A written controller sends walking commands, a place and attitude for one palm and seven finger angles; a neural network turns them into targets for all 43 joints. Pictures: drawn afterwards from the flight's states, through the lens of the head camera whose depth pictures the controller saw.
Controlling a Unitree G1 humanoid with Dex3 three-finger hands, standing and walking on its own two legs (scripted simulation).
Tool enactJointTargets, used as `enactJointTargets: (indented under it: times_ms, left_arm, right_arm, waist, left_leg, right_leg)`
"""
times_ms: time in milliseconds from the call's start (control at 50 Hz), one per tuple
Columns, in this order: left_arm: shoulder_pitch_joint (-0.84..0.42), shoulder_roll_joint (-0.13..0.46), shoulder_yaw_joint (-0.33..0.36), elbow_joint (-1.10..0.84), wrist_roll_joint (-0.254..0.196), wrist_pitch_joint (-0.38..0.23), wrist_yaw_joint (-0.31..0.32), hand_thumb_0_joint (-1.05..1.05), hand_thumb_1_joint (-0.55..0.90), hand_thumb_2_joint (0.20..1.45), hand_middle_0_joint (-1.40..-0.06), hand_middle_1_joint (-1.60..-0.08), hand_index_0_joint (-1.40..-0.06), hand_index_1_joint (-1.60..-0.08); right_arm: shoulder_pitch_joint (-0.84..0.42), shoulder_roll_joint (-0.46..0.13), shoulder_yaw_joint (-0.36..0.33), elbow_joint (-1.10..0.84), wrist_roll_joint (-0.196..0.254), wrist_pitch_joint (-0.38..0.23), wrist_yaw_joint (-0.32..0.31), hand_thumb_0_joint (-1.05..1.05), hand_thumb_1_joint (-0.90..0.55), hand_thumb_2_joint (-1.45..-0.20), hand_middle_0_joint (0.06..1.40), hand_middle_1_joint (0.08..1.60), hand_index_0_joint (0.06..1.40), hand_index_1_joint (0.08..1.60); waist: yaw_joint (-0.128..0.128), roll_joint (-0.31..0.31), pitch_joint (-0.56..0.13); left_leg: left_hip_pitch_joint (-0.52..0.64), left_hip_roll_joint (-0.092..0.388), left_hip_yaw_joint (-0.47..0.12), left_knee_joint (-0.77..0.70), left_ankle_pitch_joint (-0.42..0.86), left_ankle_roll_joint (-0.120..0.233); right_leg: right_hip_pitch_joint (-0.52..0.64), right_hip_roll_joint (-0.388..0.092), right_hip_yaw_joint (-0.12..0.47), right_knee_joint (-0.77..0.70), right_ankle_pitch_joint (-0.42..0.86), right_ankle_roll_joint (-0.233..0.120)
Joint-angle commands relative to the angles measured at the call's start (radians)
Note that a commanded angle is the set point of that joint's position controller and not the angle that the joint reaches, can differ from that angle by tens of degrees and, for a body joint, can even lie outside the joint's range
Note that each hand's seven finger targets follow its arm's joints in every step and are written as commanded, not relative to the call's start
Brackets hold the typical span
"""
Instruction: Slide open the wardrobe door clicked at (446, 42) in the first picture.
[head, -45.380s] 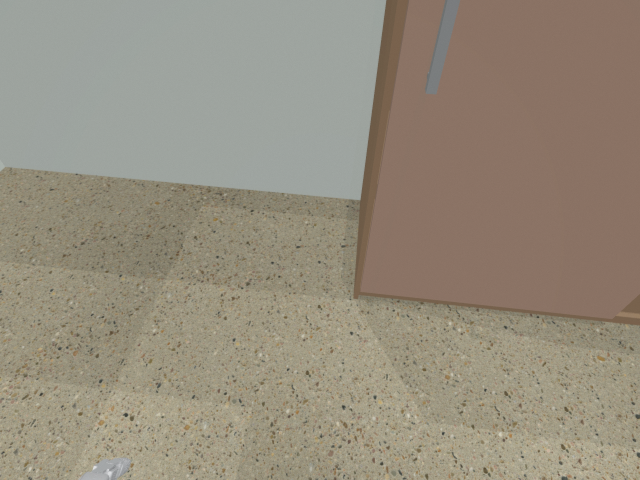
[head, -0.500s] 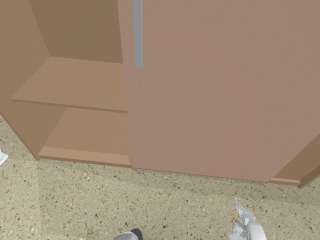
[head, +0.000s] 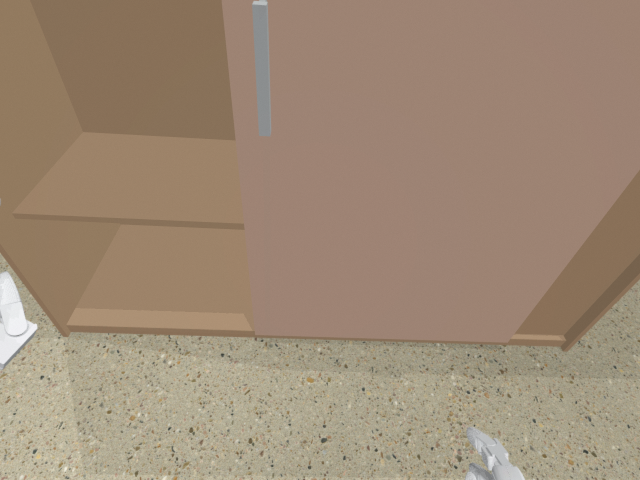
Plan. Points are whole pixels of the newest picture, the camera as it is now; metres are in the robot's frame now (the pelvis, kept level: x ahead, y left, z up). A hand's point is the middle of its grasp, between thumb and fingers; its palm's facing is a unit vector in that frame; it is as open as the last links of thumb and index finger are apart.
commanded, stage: stop stepping back and stand still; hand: left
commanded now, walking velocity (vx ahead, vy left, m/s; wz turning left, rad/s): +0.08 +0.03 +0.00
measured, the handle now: (264, 70) +0.72 +0.15 +0.21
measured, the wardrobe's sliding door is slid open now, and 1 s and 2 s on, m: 0.65 0.65 0.65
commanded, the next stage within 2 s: let the arm hang, fingers relaxed in 0.26 s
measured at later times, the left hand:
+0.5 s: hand (113, 391) +0.23 +0.27 -0.01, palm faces +0.14 -0.89 -0.44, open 7.4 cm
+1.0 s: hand out of the picture -0.01 +0.24 -0.16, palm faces +0.02 -0.96 -0.28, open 7.3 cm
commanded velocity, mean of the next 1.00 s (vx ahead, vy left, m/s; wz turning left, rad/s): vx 0.02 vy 0.00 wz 0.00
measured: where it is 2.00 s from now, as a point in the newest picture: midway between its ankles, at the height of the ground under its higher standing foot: outside the picture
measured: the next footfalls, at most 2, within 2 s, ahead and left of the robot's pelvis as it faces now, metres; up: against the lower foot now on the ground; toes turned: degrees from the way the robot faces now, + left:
none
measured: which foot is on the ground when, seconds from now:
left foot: down 0.00-1.00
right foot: down 0.00-1.00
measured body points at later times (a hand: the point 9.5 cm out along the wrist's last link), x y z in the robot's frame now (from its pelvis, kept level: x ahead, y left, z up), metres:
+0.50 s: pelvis +0.01 +0.03 -0.02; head +0.00 +0.00 +0.43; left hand +0.22 +0.32 +0.02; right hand +0.15 -0.22 -0.14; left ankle +0.06 +0.13 -0.74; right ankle -0.02 -0.08 -0.74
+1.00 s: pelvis +0.01 +0.03 +0.00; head +0.02 +0.02 +0.45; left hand -0.01 +0.29 -0.14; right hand +0.05 -0.22 -0.15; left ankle +0.06 +0.13 -0.74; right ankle -0.02 -0.08 -0.74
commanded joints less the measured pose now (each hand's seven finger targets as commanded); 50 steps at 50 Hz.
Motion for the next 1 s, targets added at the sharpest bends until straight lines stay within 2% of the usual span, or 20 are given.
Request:
enactJointTargets:
  times_ms: [0, 20, 40, 80, 160, 200, 220, 260, 320, 340, 360, 420, 480, 520, 560, 620, 680, 760, 840, 980]
  left_arm:
    - [-0.069, 0.188, 0.115, -0.137, -0.015, -0.042, 0.020, 0.000, 0.900, 0.900, -0.200, -0.300, -0.200, -0.300]
    - [-0.113, 0.167, 0.092, -0.146, -0.021, -0.057, 0.023, 0.000, 0.900, 0.900, -0.200, -0.300, -0.200, -0.300]
    - [-0.103, 0.135, 0.075, -0.111, -0.020, -0.052, 0.021, 0.000, 0.900, 0.900, -0.200, -0.300, -0.200, -0.300]
    - [-0.098, 0.146, 0.077, -0.138, -0.017, -0.053, 0.020, 0.000, 0.900, 0.900, -0.200, -0.300, -0.200, -0.300]
    - [-0.177, 0.156, 0.063, -0.186, -0.013, -0.068, 0.021, 0.000, 0.900, 0.900, -0.200, -0.300, -0.200, -0.300]
    - [-0.199, 0.157, 0.064, -0.247, -0.010, -0.079, 0.020, 0.000, 0.900, 0.900, -0.200, -0.300, -0.200, -0.300]
    - [-0.198, 0.156, 0.071, -0.260, -0.005, -0.084, 0.025, 0.000, 0.900, 0.900, -0.200, -0.300, -0.200, -0.300]
    - [-0.183, 0.181, 0.105, -0.230, 0.002, -0.079, 0.019, 0.000, 0.900, 0.900, -0.200, -0.300, -0.200, -0.300]
    - [-0.126, 0.171, 0.121, -0.203, 0.006, -0.080, 0.015, 0.000, 0.900, 0.900, -0.200, -0.300, -0.200, -0.300]
    - [-0.079, -0.052, -0.300, 0.606, 0.072, 0.125, -0.127, 0.000, 0.900, 0.900, -0.200, -0.300, -0.200, -0.300]
    - [-0.077, -0.078, -0.316, 0.641, 0.060, 0.200, -0.146, 0.000, 0.900, 0.900, -0.200, -0.300, -0.200, -0.300]
    - [-0.192, -0.074, -0.341, 0.691, 0.052, 0.211, -0.154, 0.000, 0.900, 0.900, -0.200, -0.300, -0.200, -0.300]
    - [-0.261, -0.020, -0.351, 0.827, 0.051, 0.205, -0.148, 0.000, 0.900, 0.900, -0.200, -0.300, -0.200, -0.300]
    - [-0.292, -0.012, -0.367, 0.927, 0.045, 0.211, -0.141, 0.000, 0.900, 0.900, -0.200, -0.300, -0.200, -0.300]
    - [-0.293, -0.033, -0.385, 1.034, 0.038, 0.215, -0.134, 0.000, 0.900, 0.900, -0.200, -0.300, -0.200, -0.300]
    - [-0.261, -0.063, -0.404, 1.185, 0.033, 0.218, -0.131, 0.000, 0.900, 0.900, -0.200, -0.300, -0.200, -0.300]
    - [-0.232, -0.096, -0.398, 1.296, 0.036, 0.211, -0.132, 0.000, 0.900, 0.900, -0.200, -0.300, -0.200, -0.300]
    - [-0.249, -0.079, -0.404, 1.387, 0.033, 0.204, -0.135, 0.000, 0.900, 0.900, -0.200, -0.300, -0.200, -0.300]
    - [-0.264, -0.082, -0.417, 1.463, 0.034, 0.202, -0.136, 0.000, 0.900, 0.900, -0.200, -0.300, -0.200, -0.300]
    - [-0.255, -0.082, -0.430, 1.547, 0.031, 0.198, -0.130, 0.000, 0.900, 0.900, -0.200, -0.300, -0.200, -0.300]
  right_arm:
    - [-0.137, -0.160, -0.073, -0.132, -0.003, -0.016, -0.005, 0.000, -0.900, -0.900, 0.200, 0.300, 0.200, 0.300]
    - [-0.127, -0.156, -0.073, -0.120, 0.008, -0.027, -0.002, 0.000, -0.900, -0.900, 0.200, 0.300, 0.200, 0.300]
    - [-0.104, -0.158, -0.078, -0.104, 0.013, -0.034, -0.001, 0.000, -0.900, -0.900, 0.200, 0.300, 0.200, 0.300]
    - [-0.133, -0.150, -0.067, -0.110, 0.012, -0.032, -0.006, 0.000, -0.900, -0.900, 0.200, 0.300, 0.200, 0.300]
    - [-0.153, -0.145, -0.056, -0.083, -0.003, -0.048, -0.028, 0.000, -0.900, -0.900, 0.200, 0.300, 0.200, 0.300]
    - [-0.164, -0.188, -0.074, -0.103, 0.001, -0.058, -0.036, 0.000, -0.900, -0.900, 0.200, 0.300, 0.200, 0.300]
    - [-0.165, -0.186, -0.068, -0.107, 0.002, -0.057, -0.031, 0.000, -0.900, -0.900, 0.200, 0.300, 0.200, 0.300]
    - [-0.164, -0.166, -0.063, -0.102, -0.011, -0.057, -0.026, 0.000, -0.900, -0.900, 0.200, 0.300, 0.200, 0.300]
    - [-0.146, -0.157, -0.067, -0.107, -0.002, -0.061, -0.013, 0.000, -0.900, -0.900, 0.200, 0.300, 0.200, 0.300]
    - [-0.169, -0.311, -0.122, 0.123, 0.005, -0.030, 0.063, 0.000, -0.900, -0.900, 0.200, 0.300, 0.200, 0.300]
    - [-0.103, -0.196, -0.107, 0.094, 0.021, 0.030, 0.068, 0.000, -0.900, -0.900, 0.200, 0.300, 0.200, 0.300]
    - [-0.078, -0.215, -0.095, 0.102, 0.010, 0.076, 0.066, 0.000, -0.900, -0.900, 0.200, 0.300, 0.200, 0.300]
    - [-0.115, -0.244, -0.088, 0.101, 0.000, 0.106, 0.065, 0.000, -0.900, -0.900, 0.200, 0.300, 0.200, 0.300]
    - [-0.128, -0.242, -0.081, 0.127, -0.005, 0.122, 0.063, 0.000, -0.900, -0.900, 0.200, 0.300, 0.200, 0.300]
    - [-0.136, -0.226, -0.068, 0.165, -0.011, 0.135, 0.061, 0.000, -0.900, -0.900, 0.200, 0.300, 0.200, 0.300]
    - [-0.142, -0.193, -0.052, 0.221, -0.012, 0.148, 0.058, 0.000, -0.900, -0.900, 0.200, 0.300, 0.200, 0.300]
    - [-0.128, -0.165, -0.054, 0.272, -0.013, 0.154, 0.048, 0.000, -0.900, -0.900, 0.200, 0.300, 0.200, 0.300]
    - [-0.098, -0.174, -0.063, 0.325, -0.006, 0.158, 0.041, 0.000, -0.900, -0.900, 0.200, 0.300, 0.200, 0.300]
    - [-0.084, -0.190, -0.068, 0.369, 0.000, 0.160, 0.036, 0.000, -0.900, -0.900, 0.200, 0.300, 0.200, 0.300]
    - [-0.075, -0.185, -0.062, 0.439, 0.002, 0.159, 0.039, 0.000, -0.900, -0.900, 0.200, 0.300, 0.200, 0.300]
  waist:
    - [0.027, -0.119, 0.036]
    - [0.026, -0.127, -0.025]
    - [0.017, -0.118, -0.047]
    - [0.014, -0.101, 0.023]
    - [0.000, 0.041, 0.064]
    - [0.005, 0.271, 0.093]
    - [0.012, 0.322, 0.098]
    - [0.012, 0.323, 0.140]
    - [0.024, 0.208, 0.103]
    - [-0.012, 0.038, 0.051]
    - [-0.012, -0.018, -0.033]
    - [-0.019, -0.096, -0.038]
    - [-0.009, -0.238, -0.012]
    - [-0.008, -0.173, 0.013]
    - [-0.002, -0.014, 0.024]
    - [0.010, 0.163, 0.029]
    - [0.008, 0.234, 0.020]
    - [-0.001, 0.208, -0.006]
    - [-0.007, 0.059, 0.064]
    - [-0.008, 0.012, 0.121]
  left_leg:
    - [-0.289, -0.001, -0.015, 0.360, -0.115, -0.013]
    - [-0.319, 0.000, -0.039, 0.439, -0.165, -0.021]
    - [-0.288, 0.017, -0.074, 0.431, -0.166, -0.020]
    - [-0.185, 0.039, -0.050, 0.314, -0.111, -0.012]
    - [0.155, 0.008, 0.012, -0.017, 0.001, 0.010]
    - [0.194, 0.189, -0.279, -0.169, -0.145, 0.087]
    - [0.120, 0.270, -0.409, -0.260, -0.218, 0.130]
    - [-0.103, 0.271, -0.408, -0.371, -0.427, 0.130]
    - [-0.153, 0.179, -0.207, -0.242, -0.266, 0.071]
    - [-0.093, 0.085, -0.084, 0.092, 0.128, 0.015]
    - [-0.017, 0.085, -0.030, 0.133, 0.143, -0.021]
    - [0.008, 0.088, -0.091, 0.123, 0.199, -0.004]
    - [-0.009, 0.064, -0.103, 0.113, 0.342, 0.013]
    - [0.025, 0.066, -0.109, 0.076, 0.401, 0.012]
    - [0.054, 0.091, -0.139, -0.001, 0.408, 0.024]
    - [0.033, 0.097, -0.165, -0.086, 0.270, 0.032]
    - [0.056, 0.083, -0.150, -0.114, 0.133, 0.021]
    - [0.113, 0.094, -0.151, -0.122, 0.129, 0.019]
    - [0.128, 0.102, -0.149, -0.149, 0.113, 0.020]
    - [0.157, 0.098, -0.131, -0.184, 0.109, 0.017]
  right_leg:
    - [0.099, -0.354, 0.499, -0.248, 0.106, -0.176]
    - [0.180, -0.369, 0.467, -0.187, 0.281, -0.192]
    - [0.160, -0.350, 0.420, -0.155, 0.265, -0.184]
    - [0.035, -0.301, 0.324, -0.127, 0.291, -0.154]
    - [-0.191, -0.178, 0.156, -0.049, 0.013, -0.049]
    - [-0.306, -0.062, 0.088, 0.118, -0.062, 0.024]
    - [-0.259, -0.016, 0.037, 0.203, -0.059, 0.049]
    - [-0.103, -0.029, 0.037, 0.262, -0.073, 0.044]
    - [0.062, -0.044, 0.028, 0.027, 0.052, 0.035]
    - [-0.064, -0.179, 0.095, 0.062, 0.421, 0.015]
    - [-0.089, -0.242, 0.166, 0.044, 0.496, -0.007]
    - [-0.149, -0.201, 0.102, 0.049, 0.313, -0.016]
    - [-0.072, -0.194, 0.095, 0.051, 0.488, -0.025]
    - [-0.074, -0.189, 0.089, 0.059, 0.496, -0.021]
    - [-0.065, -0.153, 0.083, 0.044, 0.360, 0.010]
    - [-0.004, -0.126, 0.085, -0.018, 0.187, 0.022]
    - [0.006, -0.131, 0.096, -0.083, 0.158, 0.003]
    - [0.017, -0.136, 0.093, -0.131, 0.179, -0.004]
    - [-0.025, -0.137, 0.092, -0.177, 0.158, -0.003]
    - [-0.057, -0.142, 0.097, -0.205, 0.129, 0.002]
